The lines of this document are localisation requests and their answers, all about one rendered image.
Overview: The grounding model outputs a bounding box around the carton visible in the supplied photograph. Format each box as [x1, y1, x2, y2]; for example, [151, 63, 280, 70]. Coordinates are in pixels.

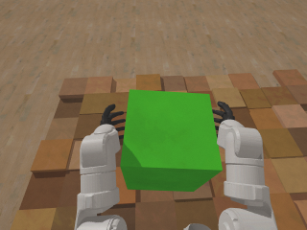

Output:
[120, 89, 223, 192]

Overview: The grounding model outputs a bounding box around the robot left forearm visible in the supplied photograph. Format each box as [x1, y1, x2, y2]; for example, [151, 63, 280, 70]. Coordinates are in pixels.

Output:
[74, 124, 121, 230]

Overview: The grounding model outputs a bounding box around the robot left hand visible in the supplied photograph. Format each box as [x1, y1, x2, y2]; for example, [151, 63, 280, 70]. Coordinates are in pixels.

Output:
[100, 104, 126, 140]

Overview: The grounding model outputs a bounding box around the robot right forearm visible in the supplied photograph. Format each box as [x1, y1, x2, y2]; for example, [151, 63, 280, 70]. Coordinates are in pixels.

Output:
[217, 119, 278, 230]

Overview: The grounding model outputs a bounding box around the right robot upper arm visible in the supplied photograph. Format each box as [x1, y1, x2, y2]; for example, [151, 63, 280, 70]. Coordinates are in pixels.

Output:
[218, 208, 277, 230]

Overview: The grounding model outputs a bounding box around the left robot upper arm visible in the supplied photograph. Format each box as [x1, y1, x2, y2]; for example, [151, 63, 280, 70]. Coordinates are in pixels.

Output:
[77, 215, 128, 230]

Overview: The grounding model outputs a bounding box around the robot right hand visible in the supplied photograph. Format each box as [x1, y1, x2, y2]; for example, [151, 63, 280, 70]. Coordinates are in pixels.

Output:
[212, 101, 235, 138]

